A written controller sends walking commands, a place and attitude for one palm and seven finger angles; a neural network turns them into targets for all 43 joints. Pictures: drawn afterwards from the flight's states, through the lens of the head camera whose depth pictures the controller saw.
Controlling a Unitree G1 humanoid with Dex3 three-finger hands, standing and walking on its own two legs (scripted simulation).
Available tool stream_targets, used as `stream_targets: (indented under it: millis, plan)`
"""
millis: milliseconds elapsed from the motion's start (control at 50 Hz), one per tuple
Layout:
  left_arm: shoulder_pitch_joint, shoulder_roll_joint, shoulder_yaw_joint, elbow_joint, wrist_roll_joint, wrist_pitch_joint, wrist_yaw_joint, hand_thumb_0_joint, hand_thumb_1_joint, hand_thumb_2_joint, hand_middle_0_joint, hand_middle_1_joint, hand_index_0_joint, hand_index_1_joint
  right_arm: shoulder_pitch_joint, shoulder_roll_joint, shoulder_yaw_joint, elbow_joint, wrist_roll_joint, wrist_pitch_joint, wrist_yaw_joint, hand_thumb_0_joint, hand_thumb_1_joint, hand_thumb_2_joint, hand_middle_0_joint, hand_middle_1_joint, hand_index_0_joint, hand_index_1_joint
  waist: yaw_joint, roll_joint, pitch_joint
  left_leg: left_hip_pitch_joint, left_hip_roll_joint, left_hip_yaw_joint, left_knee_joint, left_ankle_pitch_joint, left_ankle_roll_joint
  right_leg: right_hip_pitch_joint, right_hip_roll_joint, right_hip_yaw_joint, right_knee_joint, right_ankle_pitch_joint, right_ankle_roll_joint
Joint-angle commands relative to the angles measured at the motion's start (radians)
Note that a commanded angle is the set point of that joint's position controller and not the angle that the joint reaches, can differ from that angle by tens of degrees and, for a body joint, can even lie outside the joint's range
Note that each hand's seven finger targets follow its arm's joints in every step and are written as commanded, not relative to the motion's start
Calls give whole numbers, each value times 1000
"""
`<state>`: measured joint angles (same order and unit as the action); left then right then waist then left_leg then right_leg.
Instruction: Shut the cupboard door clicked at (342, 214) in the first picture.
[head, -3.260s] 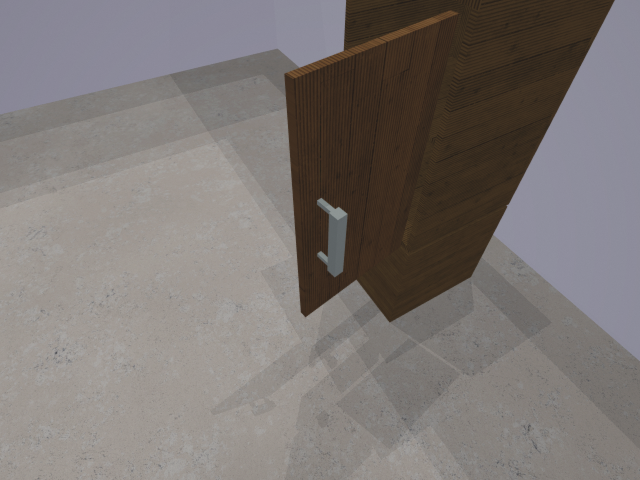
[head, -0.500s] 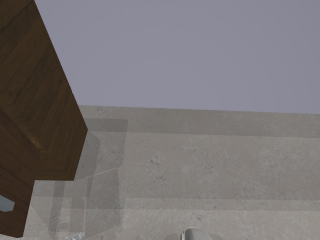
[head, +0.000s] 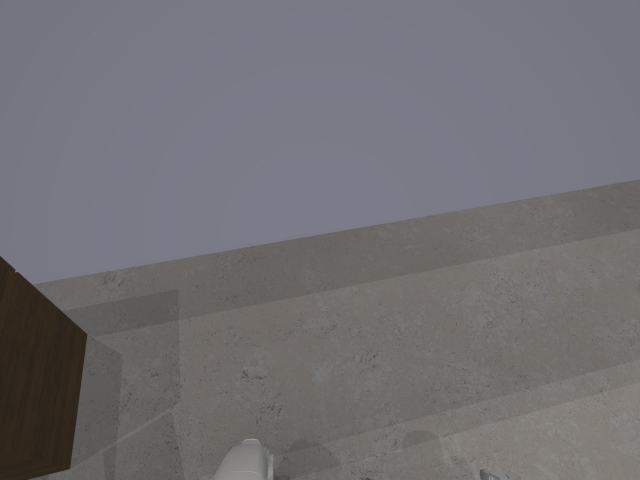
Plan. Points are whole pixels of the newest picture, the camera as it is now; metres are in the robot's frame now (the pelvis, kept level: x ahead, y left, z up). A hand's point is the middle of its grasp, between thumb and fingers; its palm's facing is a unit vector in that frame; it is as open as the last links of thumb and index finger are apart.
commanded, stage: walk to a spot facing it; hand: left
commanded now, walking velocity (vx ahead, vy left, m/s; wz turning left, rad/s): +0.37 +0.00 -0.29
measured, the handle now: out of the picture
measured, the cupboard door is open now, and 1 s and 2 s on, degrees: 100 100 100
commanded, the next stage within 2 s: turn to face it in 0.76 s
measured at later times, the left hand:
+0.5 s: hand (258, 316) +0.39 +0.13 -0.16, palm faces -0.25 -0.94 -0.22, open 7.4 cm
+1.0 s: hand (292, 305) +0.43 +0.08 -0.20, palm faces -0.09 -0.98 -0.15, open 7.4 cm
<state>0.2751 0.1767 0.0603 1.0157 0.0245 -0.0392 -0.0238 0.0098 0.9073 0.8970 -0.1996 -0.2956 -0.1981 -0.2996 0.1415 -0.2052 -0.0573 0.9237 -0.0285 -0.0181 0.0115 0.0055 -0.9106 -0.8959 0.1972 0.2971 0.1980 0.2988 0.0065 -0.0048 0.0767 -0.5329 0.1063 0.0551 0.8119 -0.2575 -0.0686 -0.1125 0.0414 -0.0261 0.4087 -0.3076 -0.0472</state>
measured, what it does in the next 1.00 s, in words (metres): walks ahead: left foot, then right foot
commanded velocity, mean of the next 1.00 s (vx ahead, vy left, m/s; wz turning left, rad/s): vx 0.28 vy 0.00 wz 0.00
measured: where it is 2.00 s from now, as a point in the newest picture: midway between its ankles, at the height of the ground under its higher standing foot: (383, 347)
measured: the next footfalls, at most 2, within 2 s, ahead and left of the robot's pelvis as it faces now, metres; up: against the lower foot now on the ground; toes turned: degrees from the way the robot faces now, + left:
left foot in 0.10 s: +0.19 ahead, +0.13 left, +0.00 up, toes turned +3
right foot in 0.52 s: +0.32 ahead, -0.17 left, +0.00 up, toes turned -20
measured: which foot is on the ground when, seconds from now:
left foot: up 0.00-0.08, down 0.10-0.52, up 0.54-0.94, down 0.96-1.00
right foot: down 0.00-0.10, up 0.12-0.50, down 0.52-0.96, up 0.98-1.00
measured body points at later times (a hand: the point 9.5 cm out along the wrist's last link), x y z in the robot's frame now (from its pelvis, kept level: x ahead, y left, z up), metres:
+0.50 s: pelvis +0.23 -0.03 -0.01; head +0.26 -0.05 +0.44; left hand +0.40 +0.18 -0.14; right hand +0.09 -0.25 -0.16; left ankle +0.15 +0.13 -0.74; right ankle +0.28 -0.15 -0.73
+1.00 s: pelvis +0.46 -0.09 -0.02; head +0.49 -0.08 +0.42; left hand +0.44 +0.13 -0.19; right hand +0.52 -0.34 -0.16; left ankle +0.56 -0.02 -0.74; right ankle +0.29 -0.16 -0.70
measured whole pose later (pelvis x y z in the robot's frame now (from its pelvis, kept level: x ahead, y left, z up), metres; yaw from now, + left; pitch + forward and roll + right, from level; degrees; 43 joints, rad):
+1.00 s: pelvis +0.46 -0.09 -0.02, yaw -9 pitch -1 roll -1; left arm 0.36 0.16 0.03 1.14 0.01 -0.04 0.01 0.01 0.92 0.90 -0.20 -0.30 -0.20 -0.30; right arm 0.12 -0.18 -0.04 0.99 -0.03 -0.05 0.00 0.00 -0.92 -0.90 0.20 0.30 0.20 0.30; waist 0.01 -0.03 0.08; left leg -0.44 0.03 0.12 0.66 -0.17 0.08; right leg -0.11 -0.02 -0.14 0.85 -0.54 0.00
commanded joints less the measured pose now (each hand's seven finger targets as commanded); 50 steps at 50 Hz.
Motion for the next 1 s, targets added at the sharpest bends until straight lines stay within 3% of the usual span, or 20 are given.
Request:
stream_targets:
  millis: [0, 40, 60, 80, 100, 160, 240, 420, 460, 480, 500, 520, 620, 820, 880, 900, 920, 940, 960, 980]
  plan:
    - [18, 181, 43, -47, -3, -27, 16, 0, 900, 900, -200, -300, -200, -300, -30, -64, -11, -77, 6, -33, 2, 0, -900, -900, 200, 300, 200, 300, -5, -102, -7, 105, -37, 18, -170, 35, 23, -17, -262, 217, -119, 261, -133]
    - [-13, 169, 43, -52, -9, -25, 18, 0, 900, 900, -200, -300, -200, -300, 127, -105, -22, -20, 1, -47, -12, 0, -900, -900, 200, 300, 200, 300, -84, -17, -62, 401, -61, 30, -316, 83, 42, -133, -196, 159, 65, 330, -91]
    - [-3, 135, 38, -64, -14, -22, 12, 0, 900, 900, -200, -300, -200, -300, 274, -184, -39, 21, -11, -54, -23, 0, -900, -900, 200, 300, 200, 300, -137, 125, -154, 622, 76, -150, -373, -5, 98, -274, -109, 102, 308, 227, -44]
    - [43, 80, 24, -81, -20, -23, 1, 0, 900, 900, -200, -300, -200, -300, 401, -292, -60, 44, -25, -56, -30, 0, -900, -900, 200, 300, 200, 300, -158, 376, -252, 776, 362, -510, -495, -60, 209, -478, 21, -31, 675, -243, 6]
    - [-13, 107, 26, -100, -5, -27, 5, 0, 900, 900, -200, -300, -200, -300, 385, -265, -46, 42, -17, -40, -32, 0, -900, -900, 200, 300, 200, 300, -151, 251, -206, 659, 414, -598, -559, -181, 260, -532, -17, 61, 843, -276, -10]
    - [-82, 87, 28, -90, 7, -15, -12, 0, 900, 900, -200, -300, -200, -300, 212, -133, -13, -4, -13, -53, -34, 0, -900, -900, 200, 300, 200, 300, -62, 136, -13, 383, 310, -362, -619, -132, 201, -573, -132, 70, 929, -41, 13]
    - [-37, 41, 18, -74, 10, 20, -24, 0, 900, 900, -200, -300, -200, -300, 208, -107, -4, 32, -2, -70, -37, 0, -900, -900, 200, 300, 200, 300, -10, 152, -71, 406, 223, -49, -610, 153, 171, -512, -151, 25, 733, 56, 40]
    - [-192, 58, 9, -115, 7, 17, -30, 0, 900, 900, -200, -300, -200, -300, 279, -139, -10, 89, -14, -41, -18, 0, -900, -900, 200, 300, 200, 300, -25, 121, -3, 366, 220, 80, -563, 99, 154, -261, -101, -103, 241, 96, 23]
    - [-33, 103, 20, -58, 9, 5, -23, 0, 900, 900, -200, -300, -200, -300, 271, -141, -4, 99, -5, -36, -17, 0, -900, -900, 200, 300, 200, 300, 57, 59, -79, 337, 156, 144, -332, 284, 111, -5, -44, -137, 143, 97, -7]
    - [138, 180, 42, -5, 11, -9, -12, 0, 900, 900, -200, -300, -200, -300, 252, -118, 2, 92, 9, -40, -9, 0, -900, -900, 200, 300, 200, 300, 138, -74, -164, 157, 96, 200, -64, 240, 75, 263, -165, 26, 85, -7, -62]
    - [278, 300, 75, 36, 4, -14, 6, 0, 900, 900, -200, -300, -200, -300, 247, -44, 13, 52, 24, -46, -9, 0, -900, -900, 200, 300, 200, 300, 173, -371, -253, -125, -54, 199, 274, -326, 32, 474, -458, 483, -60, 3, -178]
    - [252, 296, 68, 34, -16, -10, 20, 0, 900, 900, -200, -300, -200, -300, 178, -96, 0, 38, 22, -39, -11, 0, -900, -900, 200, 300, 200, 300, 159, -302, -218, -172, -20, 43, 426, -349, 48, 369, -497, 574, -149, 33, -205]
    - [3, 119, 12, -13, -5, -35, 31, 0, 900, 900, -200, -300, -200, -300, 211, -11, 3, 113, 6, -16, -10, 0, -900, -900, 200, 300, 200, 300, -18, -119, -55, -23, 62, -12, 268, -75, 30, -10, -336, 120, -182, 321, -131]
    - [89, 104, -3, 68, -4, -57, 38, 0, 900, 900, -200, -300, -200, -300, 13, 11, 6, 54, 11, -20, 14, 0, -900, -900, 200, 300, 200, 300, -3, -105, 10, -19, -12, 49, -120, 67, 63, 125, -316, -11, -136, 610, -99]
    - [64, 120, -6, 72, -8, -52, 46, 0, 900, 900, -200, -300, -200, -300, 110, -15, 7, 90, 6, -23, 1, 0, -900, -900, 200, 300, 200, 300, -73, -89, -10, 189, -81, 82, -228, 134, 96, 91, -293, -96, 36, 838, -52]
    - [60, 127, -7, 65, -11, -45, 48, 0, 900, 900, -200, -300, -200, -300, 214, -56, 0, 120, 1, -24, -4, 0, -900, -900, 200, 300, 200, 300, -113, -52, -79, 344, -86, 70, -277, 285, 115, 51, -264, -134, 203, 821, -15]
    - [97, 112, -7, 47, -17, -34, 48, 0, 900, 900, -200, -300, -200, -300, 308, -142, -15, 129, -11, -26, -10, 0, -900, -900, 200, 300, 200, 300, -130, 100, -174, 565, 68, -136, -267, 555, 196, -139, -174, -163, 445, 521, 39]
    - [135, 67, -13, 18, -32, -32, 46, 0, 900, 900, -200, -300, -200, -300, 380, -226, -34, 134, -8, -19, -20, 0, -900, -900, 200, 300, 200, 300, -131, 307, -264, 688, 315, -443, -333, 862, 344, -316, -51, -148, 767, -275, 66]
    - [66, 96, -12, -15, -22, -22, 52, 0, 900, 900, -200, -300, -200, -300, 354, -242, -31, 122, 8, -9, -30, 0, -900, -900, 200, 300, 200, 300, -120, 175, -261, 596, 346, -504, -397, 736, 370, -354, -53, -17, 891, -338, 56]
    - [14, 76, -8, -29, -19, -15, 53, 0, 900, 900, -200, -300, -200, -300, 276, -232, -33, 96, 9, -11, -38, 0, -900, -900, 200, 300, 200, 300, -94, 201, -201, 484, 329, -502, -444, 552, 354, -427, -87, 27, 946, -275, 66]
